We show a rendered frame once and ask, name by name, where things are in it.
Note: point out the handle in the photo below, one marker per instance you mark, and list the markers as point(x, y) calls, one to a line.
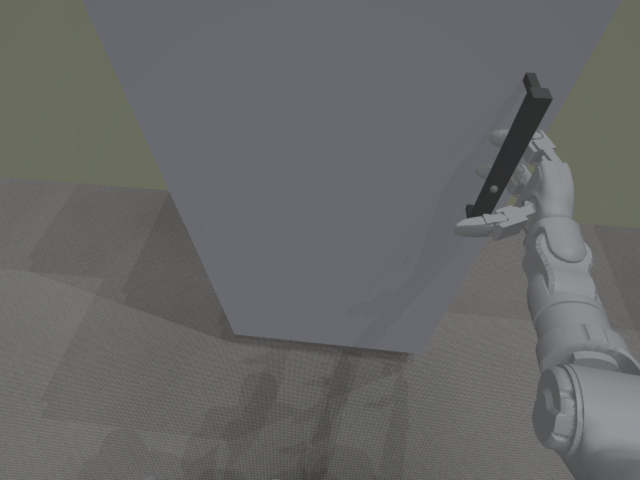
point(526, 122)

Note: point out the fridge door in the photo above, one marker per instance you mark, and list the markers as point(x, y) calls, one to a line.
point(321, 152)

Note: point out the robot right forearm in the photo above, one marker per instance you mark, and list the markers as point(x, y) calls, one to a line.
point(569, 319)

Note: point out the right robot hand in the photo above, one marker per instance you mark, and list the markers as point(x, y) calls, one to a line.
point(550, 190)

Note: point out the robot right upper arm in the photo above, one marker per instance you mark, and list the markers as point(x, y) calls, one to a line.
point(591, 418)

